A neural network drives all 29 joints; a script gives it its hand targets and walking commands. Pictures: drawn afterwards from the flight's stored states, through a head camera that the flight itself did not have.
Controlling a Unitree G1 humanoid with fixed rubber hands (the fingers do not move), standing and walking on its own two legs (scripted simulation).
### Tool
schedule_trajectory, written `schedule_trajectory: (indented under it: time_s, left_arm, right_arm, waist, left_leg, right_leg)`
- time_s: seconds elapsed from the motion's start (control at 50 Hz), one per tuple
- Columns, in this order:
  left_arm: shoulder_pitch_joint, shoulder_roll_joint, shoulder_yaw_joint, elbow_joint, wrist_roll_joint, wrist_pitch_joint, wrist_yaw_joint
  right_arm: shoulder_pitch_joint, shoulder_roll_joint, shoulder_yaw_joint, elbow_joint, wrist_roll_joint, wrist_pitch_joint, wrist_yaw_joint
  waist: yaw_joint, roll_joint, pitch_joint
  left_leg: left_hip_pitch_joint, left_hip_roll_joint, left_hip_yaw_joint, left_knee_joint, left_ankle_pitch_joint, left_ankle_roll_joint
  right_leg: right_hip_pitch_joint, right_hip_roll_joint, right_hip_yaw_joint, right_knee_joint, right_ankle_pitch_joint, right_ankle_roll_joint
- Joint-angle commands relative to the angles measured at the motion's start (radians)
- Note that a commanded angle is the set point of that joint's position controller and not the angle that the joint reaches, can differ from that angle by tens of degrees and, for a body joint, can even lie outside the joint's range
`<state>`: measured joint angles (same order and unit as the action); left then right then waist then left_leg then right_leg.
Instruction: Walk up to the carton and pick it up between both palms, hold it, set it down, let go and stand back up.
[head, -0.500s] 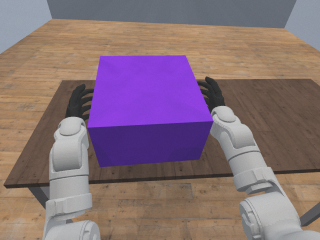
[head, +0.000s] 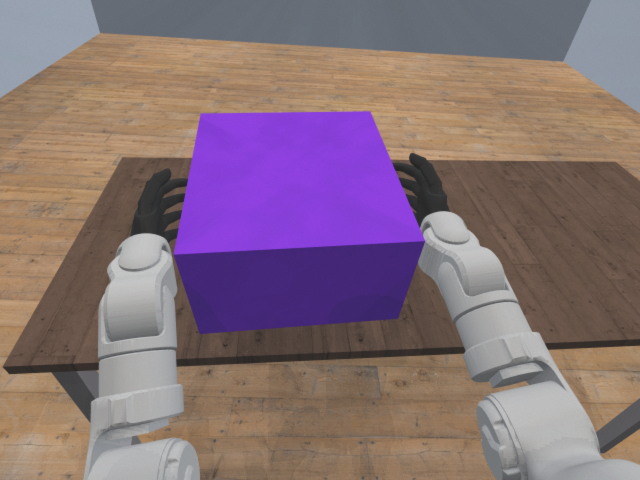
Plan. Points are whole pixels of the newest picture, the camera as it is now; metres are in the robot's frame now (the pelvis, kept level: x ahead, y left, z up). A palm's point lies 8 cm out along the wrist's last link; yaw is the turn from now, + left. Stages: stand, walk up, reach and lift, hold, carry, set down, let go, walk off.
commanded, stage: hold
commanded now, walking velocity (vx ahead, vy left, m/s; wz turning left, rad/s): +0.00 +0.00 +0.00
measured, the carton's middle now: (294, 210) +0.41 +0.01 +0.16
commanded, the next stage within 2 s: none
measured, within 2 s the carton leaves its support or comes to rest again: neither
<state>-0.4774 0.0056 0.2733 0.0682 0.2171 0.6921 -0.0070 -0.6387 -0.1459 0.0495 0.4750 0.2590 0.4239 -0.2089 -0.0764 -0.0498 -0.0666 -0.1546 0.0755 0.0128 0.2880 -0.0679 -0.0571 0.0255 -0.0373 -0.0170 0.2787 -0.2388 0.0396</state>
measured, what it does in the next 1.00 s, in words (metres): stands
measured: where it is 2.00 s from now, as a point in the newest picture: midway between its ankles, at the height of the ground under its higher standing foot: outside the picture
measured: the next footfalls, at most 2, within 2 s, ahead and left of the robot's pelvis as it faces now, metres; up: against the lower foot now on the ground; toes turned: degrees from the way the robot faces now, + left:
none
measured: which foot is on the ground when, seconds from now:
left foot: down 0.00-1.00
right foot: down 0.00-1.00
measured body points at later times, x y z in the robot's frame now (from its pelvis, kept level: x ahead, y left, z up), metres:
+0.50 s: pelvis +0.00 +0.00 +0.00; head -0.04 +0.02 +0.45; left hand +0.36 +0.17 +0.18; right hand +0.38 -0.17 +0.18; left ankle +0.06 +0.16 -0.75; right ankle -0.05 -0.14 -0.75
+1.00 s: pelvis +0.00 +0.00 +0.00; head -0.05 +0.01 +0.45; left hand +0.36 +0.18 +0.17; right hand +0.37 -0.16 +0.18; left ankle +0.06 +0.16 -0.75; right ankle -0.05 -0.14 -0.75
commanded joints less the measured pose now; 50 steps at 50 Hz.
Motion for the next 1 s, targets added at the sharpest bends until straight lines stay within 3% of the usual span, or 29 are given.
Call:
schedule_trajectory:
  time_s: [0.0,0.06,0.08,0.1,0.18,0.2,0.24,0.26,0.28,0.32,0.34,0.36,0.42,0.44,0.46,0.48,0.56,0.58,0.6,0.62,0.66,0.68,0.7,0.76,0.78,0.82,0.88,0.92,0.98]
  left_arm:
    - [-0.753,-0.560,-0.609,-0.227,-0.186,-0.092,-0.152]
    - [-0.795,-0.554,-0.624,-0.267,-0.187,-0.105,-0.129]
    - [-0.781,-0.562,-0.635,-0.217,-0.200,-0.100,-0.128]
    - [-0.800,-0.569,-0.661,-0.289,-0.218,-0.109,-0.122]
    - [-0.702,-0.540,-0.606,-0.222,-0.177,-0.084,-0.132]
    - [-0.652,-0.540,-0.565,-0.138,-0.165,-0.067,-0.144]
    - [-0.722,-0.532,-0.570,-0.177,-0.169,-0.087,-0.157]
    - [-0.730,-0.555,-0.585,-0.227,-0.176,-0.085,-0.152]
    - [-0.729,-0.554,-0.607,-0.271,-0.188,-0.084,-0.150]
    - [-0.710,-0.572,-0.673,-0.312,-0.223,-0.099,-0.141]
    - [-0.705,-0.569,-0.663,-0.321,-0.222,-0.094,-0.137]
    - [-0.712,-0.512,-0.578,-0.240,-0.180,-0.078,-0.145]
    - [-0.715,-0.524,-0.619,-0.289,-0.188,-0.083,-0.146]
    - [-0.678,-0.520,-0.574,-0.209,-0.167,-0.072,-0.153]
    - [-0.690,-0.531,-0.598,-0.248,-0.185,-0.078,-0.151]
    - [-0.690,-0.526,-0.570,-0.219,-0.162,-0.072,-0.152]
    - [-0.677,-0.523,-0.589,-0.216,-0.179,-0.073,-0.164]
    - [-0.683,-0.539,-0.609,-0.267,-0.200,-0.084,-0.165]
    - [-0.724,-0.566,-0.659,-0.375,-0.238,-0.106,-0.157]
    - [-0.736,-0.522,-0.617,-0.323,-0.201,-0.097,-0.151]
    - [-0.698,-0.500,-0.606,-0.298,-0.183,-0.082,-0.150]
    - [-0.729,-0.492,-0.587,-0.281,-0.175,-0.082,-0.154]
    - [-0.698,-0.454,-0.536,-0.206,-0.144,-0.070,-0.166]
    - [-0.678,-0.527,-0.583,-0.191,-0.165,-0.073,-0.167]
    - [-0.698,-0.540,-0.628,-0.297,-0.190,-0.079,-0.165]
    - [-0.675,-0.511,-0.555,-0.192,-0.159,-0.071,-0.166]
    - [-0.728,-0.524,-0.580,-0.245,-0.174,-0.083,-0.174]
    - [-0.755,-0.498,-0.539,-0.206,-0.154,-0.089,-0.163]
    - [-0.747,-0.560,-0.601,-0.237,-0.194,-0.106,-0.152]
  right_arm:
    - [-0.795,0.662,0.352,-0.398,0.095,-0.093,0.114]
    - [-0.812,0.636,0.371,-0.383,0.105,-0.099,0.119]
    - [-0.826,0.656,0.369,-0.418,0.086,-0.106,0.121]
    - [-0.827,0.665,0.374,-0.457,0.094,-0.114,0.129]
    - [-0.769,0.659,0.378,-0.401,0.112,-0.089,0.113]
    - [-0.737,0.632,0.349,-0.376,0.084,-0.079,0.103]
    - [-0.789,0.658,0.360,-0.402,0.083,-0.087,0.104]
    - [-0.791,0.653,0.377,-0.411,0.102,-0.089,0.106]
    - [-0.746,0.664,0.375,-0.412,0.107,-0.089,0.102]
    - [-0.783,0.653,0.404,-0.525,0.126,-0.107,0.097]
    - [-0.766,0.654,0.401,-0.507,0.129,-0.097,0.093]
    - [-0.712,0.622,0.356,-0.389,0.096,-0.061,0.097]
    - [-0.764,0.646,0.399,-0.434,0.119,-0.080,0.105]
    - [-0.753,0.632,0.382,-0.403,0.097,-0.067,0.100]
    - [-0.781,0.652,0.400,-0.482,0.115,-0.089,0.102]
    - [-0.759,0.641,0.389,-0.407,0.105,-0.073,0.096]
    - [-0.751,0.656,0.391,-0.455,0.109,-0.067,0.084]
    - [-0.765,0.672,0.404,-0.513,0.113,-0.082,0.081]
    - [-0.766,0.667,0.429,-0.559,0.144,-0.096,0.082]
    - [-0.757,0.665,0.426,-0.476,0.134,-0.070,0.086]
    - [-0.705,0.646,0.401,-0.443,0.121,-0.062,0.083]
    - [-0.733,0.648,0.403,-0.417,0.115,-0.064,0.092]
    - [-0.684,0.634,0.370,-0.362,0.085,-0.044,0.095]
    - [-0.775,0.638,0.377,-0.444,0.094,-0.080,0.093]
    - [-0.767,0.648,0.395,-0.511,0.116,-0.085,0.092]
    - [-0.748,0.636,0.382,-0.404,0.103,-0.067,0.088]
    - [-0.754,0.652,0.361,-0.404,0.092,-0.075,0.086]
    - [-0.832,0.649,0.372,-0.408,0.094,-0.086,0.101]
    - [-0.826,0.679,0.402,-0.473,0.106,-0.101,0.101]
  waist:
    - [0.000,0.098,-0.412]
    - [0.008,0.121,-0.449]
    - [0.013,0.062,-0.436]
    - [0.015,0.075,-0.494]
    - [0.008,0.085,-0.416]
    - [-0.008,0.039,-0.368]
    - [0.006,0.029,-0.377]
    - [0.011,0.082,-0.447]
    - [-0.019,0.097,-0.462]
    - [-0.028,0.062,-0.548]
    - [-0.024,0.095,-0.525]
    - [-0.015,0.071,-0.357]
    - [0.012,0.087,-0.428]
    - [0.015,0.060,-0.350]
    - [-0.002,0.049,-0.451]
    - [0.007,0.065,-0.382]
    - [-0.008,0.046,-0.386]
    - [-0.010,0.022,-0.422]
    - [-0.024,0.064,-0.541]
    - [0.009,0.063,-0.433]
    - [-0.013,0.092,-0.406]
    - [0.018,0.098,-0.376]
    - [0.007,0.053,-0.313]
    - [0.003,0.057,-0.393]
    - [-0.010,0.092,-0.488]
    - [0.009,0.059,-0.341]
    - [-0.018,0.078,-0.395]
    - [0.032,0.057,-0.362]
    - [0.017,0.045,-0.467]
  left_leg:
    - [0.428,-0.116,0.019,0.051,0.164,0.025]
    - [0.456,-0.106,0.009,0.070,0.200,0.015]
    - [0.431,-0.110,0.013,0.053,0.156,0.024]
    - [0.446,-0.105,0.013,0.062,0.186,0.026]
    - [0.436,-0.125,0.017,0.056,0.216,0.025]
    - [0.425,-0.115,0.016,0.044,0.172,0.035]
    - [0.401,-0.119,0.022,0.042,0.138,0.052]
    - [0.448,-0.116,0.019,0.049,0.202,0.035]
    - [0.467,-0.114,0.013,0.065,0.248,0.017]
    - [0.487,-0.114,0.004,0.098,0.334,0.004]
    - [0.491,-0.113,-0.001,0.103,0.345,0.006]
    - [0.449,-0.115,0.015,0.064,0.229,0.024]
    - [0.444,-0.117,0.014,0.075,0.268,0.018]
    - [0.418,-0.116,0.006,0.048,0.208,0.030]
    - [0.435,-0.117,0.005,0.071,0.224,0.027]
    - [0.426,-0.117,0.016,0.060,0.207,0.032]
    - [0.416,-0.131,0.016,0.060,0.212,0.037]
    - [0.421,-0.127,0.013,0.069,0.256,0.037]
    - [0.467,-0.117,-0.001,0.092,0.354,0.018]
    - [0.438,-0.120,0.002,0.085,0.297,0.022]
    - [0.423,-0.120,0.013,0.076,0.237,0.018]
    - [0.407,-0.125,0.021,0.061,0.202,0.027]
    - [0.395,-0.119,0.021,0.031,0.132,0.044]
    - [0.403,-0.120,0.005,0.045,0.177,0.040]
    - [0.468,-0.119,0.010,0.066,0.271,0.022]
    - [0.432,-0.116,0.011,0.056,0.228,0.031]
    - [0.405,-0.115,0.012,0.049,0.189,0.031]
    - [0.400,-0.118,0.021,0.043,0.133,0.044]
    - [0.439,-0.116,0.014,0.069,0.219,0.033]
  right_leg:
    - [-0.246,0.098,-0.056,-0.070,0.219,0.035]
    - [-0.270,0.106,-0.069,-0.057,0.228,0.036]
    - [-0.264,0.105,-0.061,-0.070,0.189,0.037]
    - [-0.258,0.104,-0.060,-0.056,0.218,0.041]
    - [-0.233,0.101,-0.065,-0.062,0.312,0.054]
    - [-0.224,0.102,-0.058,-0.078,0.279,0.055]
    - [-0.224,0.092,-0.048,-0.070,0.258,0.057]
    - [-0.210,0.096,-0.053,-0.062,0.303,0.047]
    - [-0.209,0.103,-0.060,-0.058,0.341,0.049]
    - [-0.198,0.114,-0.076,-0.036,0.423,0.052]
    - [-0.190,0.112,-0.067,-0.038,0.426,0.048]
    - [-0.247,0.107,-0.067,-0.073,0.310,0.052]
    - [-0.205,0.101,-0.058,-0.049,0.335,0.047]
    - [-0.228,0.104,-0.060,-0.069,0.288,0.044]
    - [-0.188,0.102,-0.062,-0.051,0.339,0.050]
    - [-0.218,0.096,-0.060,-0.056,0.317,0.048]
    - [-0.198,0.095,-0.055,-0.058,0.377,0.062]
    - [-0.169,0.093,-0.053,-0.046,0.437,0.061]
    - [-0.156,0.114,-0.060,-0.029,0.496,0.056]
    - [-0.194,0.105,-0.057,-0.037,0.424,0.060]
    - [-0.206,0.098,-0.064,-0.042,0.378,0.051]
    - [-0.228,0.097,-0.054,-0.045,0.328,0.052]
    - [-0.238,0.086,-0.056,-0.072,0.246,0.054]
    - [-0.203,0.099,-0.062,-0.063,0.279,0.047]
    - [-0.194,0.108,-0.064,-0.045,0.368,0.046]
    - [-0.214,0.101,-0.056,-0.062,0.339,0.048]
    - [-0.209,0.101,-0.062,-0.057,0.293,0.050]
    - [-0.243,0.099,-0.064,-0.072,0.216,0.051]
    - [-0.225,0.105,-0.056,-0.050,0.290,0.046]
